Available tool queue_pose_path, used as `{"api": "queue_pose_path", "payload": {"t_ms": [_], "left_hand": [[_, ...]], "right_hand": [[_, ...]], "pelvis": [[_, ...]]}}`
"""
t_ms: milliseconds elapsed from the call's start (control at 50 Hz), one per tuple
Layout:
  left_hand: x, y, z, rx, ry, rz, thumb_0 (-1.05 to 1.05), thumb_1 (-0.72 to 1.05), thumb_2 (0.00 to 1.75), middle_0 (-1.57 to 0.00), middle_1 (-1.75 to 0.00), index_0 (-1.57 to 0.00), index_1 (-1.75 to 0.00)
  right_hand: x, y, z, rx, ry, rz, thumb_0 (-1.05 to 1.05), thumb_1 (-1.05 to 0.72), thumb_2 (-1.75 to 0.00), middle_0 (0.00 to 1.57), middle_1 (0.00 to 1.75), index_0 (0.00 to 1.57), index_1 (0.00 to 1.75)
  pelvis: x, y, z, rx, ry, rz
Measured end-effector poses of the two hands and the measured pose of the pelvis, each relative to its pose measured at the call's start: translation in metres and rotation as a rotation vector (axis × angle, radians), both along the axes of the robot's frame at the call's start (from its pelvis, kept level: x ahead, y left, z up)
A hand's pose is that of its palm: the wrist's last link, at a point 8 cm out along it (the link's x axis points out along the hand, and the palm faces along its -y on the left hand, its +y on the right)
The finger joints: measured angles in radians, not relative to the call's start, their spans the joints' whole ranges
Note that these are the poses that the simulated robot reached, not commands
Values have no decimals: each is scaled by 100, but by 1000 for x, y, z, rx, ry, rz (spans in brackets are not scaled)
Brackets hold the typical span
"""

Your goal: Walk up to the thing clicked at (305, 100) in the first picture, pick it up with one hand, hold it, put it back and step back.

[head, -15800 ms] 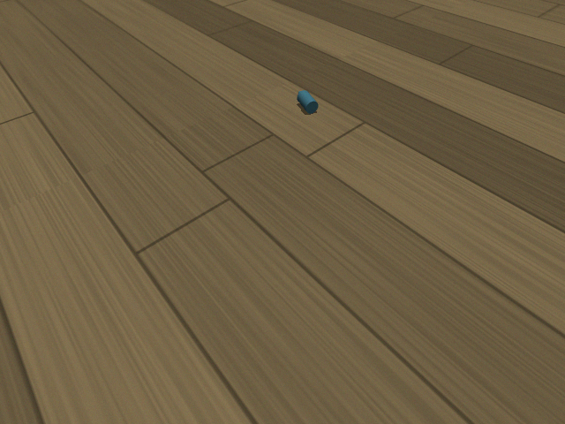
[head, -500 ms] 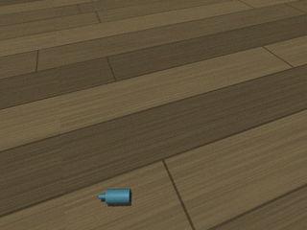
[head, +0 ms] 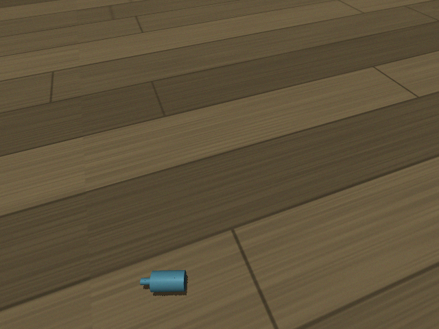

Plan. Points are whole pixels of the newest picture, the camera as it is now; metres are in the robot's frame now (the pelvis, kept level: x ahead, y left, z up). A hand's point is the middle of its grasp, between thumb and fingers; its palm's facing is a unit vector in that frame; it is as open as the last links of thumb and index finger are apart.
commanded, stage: stand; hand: left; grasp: from above
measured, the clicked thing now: (163, 281) +0.43 +0.29 -0.74
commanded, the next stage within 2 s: rise first in 0.18 s
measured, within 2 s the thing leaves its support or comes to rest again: neither
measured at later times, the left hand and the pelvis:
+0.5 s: hand out of the picture +0.15 +0.25 -0.17, palm faces -0.02 -0.94 -0.34, open 8.6 cm; pelvis -0.01 +0.00 -0.02, yaw +1 degrees
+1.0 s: hand out of the picture +0.12 +0.27 -0.22, palm faces -0.16 -0.88 -0.46, open 14.1 cm; pelvis -0.01 +0.02 -0.08, yaw +0 degrees
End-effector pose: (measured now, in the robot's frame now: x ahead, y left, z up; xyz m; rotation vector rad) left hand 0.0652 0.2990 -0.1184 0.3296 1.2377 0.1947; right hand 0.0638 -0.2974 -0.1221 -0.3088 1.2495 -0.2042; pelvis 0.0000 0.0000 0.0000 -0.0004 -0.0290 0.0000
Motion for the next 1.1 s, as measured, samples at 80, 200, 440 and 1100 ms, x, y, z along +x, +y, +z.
{"api": "queue_pose_path", "payload": {"t_ms": [80,200,440,1100], "left_hand": [[0,0,0,-1,6,0,0,90,90,-20,-30,-21,-30],[0,0,0,0,14,2,0,90,90,-20,-30,-21,-30],[55,-4,-7,-19,-121,19,0,73,92,-18,-49,-18,-49],[55,11,-71,125,-79,-208,-1,-56,98,-8,-105,-9,-105]], "right_hand": [[0,0,0,-1,4,0,1,-91,-90,21,30,21,30],[1,0,-1,0,8,-2,1,-91,-90,21,30,21,30],[18,20,-7,22,-119,-1,1,-92,-90,20,30,21,30],[90,76,-51,60,-452,95,1,-93,-90,21,30,21,30]], "pelvis": [[1,0,0,0,2,0],[3,1,0,1,4,-2],[-7,1,-12,-2,99,16],[-12,23,-95,-39,342,9]]}}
